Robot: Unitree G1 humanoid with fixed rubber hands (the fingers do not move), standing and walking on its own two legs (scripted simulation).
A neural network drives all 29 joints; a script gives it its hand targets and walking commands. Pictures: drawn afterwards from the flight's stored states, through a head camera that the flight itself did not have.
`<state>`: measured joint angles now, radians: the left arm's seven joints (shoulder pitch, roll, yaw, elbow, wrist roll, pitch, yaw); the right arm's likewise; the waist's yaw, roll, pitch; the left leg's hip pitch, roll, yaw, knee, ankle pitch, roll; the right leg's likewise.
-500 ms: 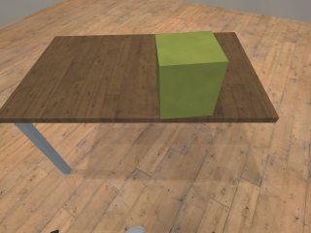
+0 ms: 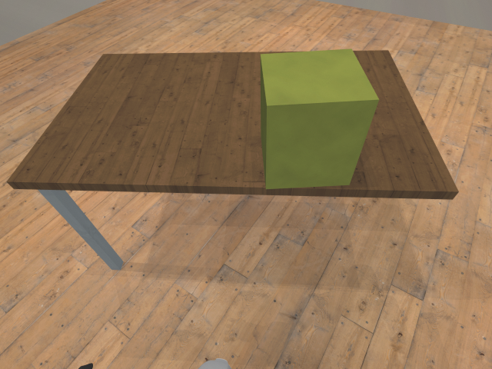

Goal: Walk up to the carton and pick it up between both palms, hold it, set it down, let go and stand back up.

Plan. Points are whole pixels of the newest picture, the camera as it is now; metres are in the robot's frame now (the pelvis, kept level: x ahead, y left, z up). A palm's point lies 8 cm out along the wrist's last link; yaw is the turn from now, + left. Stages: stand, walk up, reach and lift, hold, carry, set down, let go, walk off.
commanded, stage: walk up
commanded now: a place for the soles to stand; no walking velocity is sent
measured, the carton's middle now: (306, 122) +0.66 -0.09 +0.01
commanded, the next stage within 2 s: none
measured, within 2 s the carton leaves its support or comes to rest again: neither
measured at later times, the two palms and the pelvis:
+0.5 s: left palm out of the picture +0.05 +0.33 -0.09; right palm out of the picture +0.09 -0.29 -0.10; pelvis +0.01 +0.01 +0.01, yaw +1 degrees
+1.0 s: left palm (101, 346) +0.18 +0.29 -0.09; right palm out of the picture +0.16 -0.35 -0.11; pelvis +0.12 -0.04 +0.00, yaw -1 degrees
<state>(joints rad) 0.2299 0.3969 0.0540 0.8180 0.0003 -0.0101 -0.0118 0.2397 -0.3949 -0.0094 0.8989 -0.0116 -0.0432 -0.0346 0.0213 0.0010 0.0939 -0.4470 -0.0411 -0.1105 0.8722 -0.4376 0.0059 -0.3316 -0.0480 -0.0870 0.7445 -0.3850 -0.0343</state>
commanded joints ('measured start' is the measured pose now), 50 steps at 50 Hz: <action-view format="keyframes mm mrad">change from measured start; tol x32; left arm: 1 0 250 78 -57 38 -23 13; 50 194 370 138 -49 21 -43 -37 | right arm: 1 30 -211 -68 -44 9 -27 -5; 50 69 -239 -84 -89 20 -41 -21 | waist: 1 22 -155 -140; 30 -137 212 -198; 50 98 -131 -83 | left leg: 1 -69 36 125 -25 -49 28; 4 164 1 147 -288 205 43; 8 132 338 -571 -451 209 306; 17 -173 12 29 115 -116 35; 23 -254 60 147 -32 -70 16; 28 278 -8 226 -352 214 16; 32 354 404 -667 -645 -408 274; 45 219 317 -281 -420 124 228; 50 -303 7 19 341 -78 34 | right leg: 1 234 -263 206 -209 507 -185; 8 -132 8 145 218 -302 10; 16 163 -353 502 -464 -180 -135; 24 319 -275 345 -427 -223 -236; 32 -479 -32 206 455 -142 23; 47 155 -21 82 -188 30 16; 50 307 -360 605 -530 -183 -50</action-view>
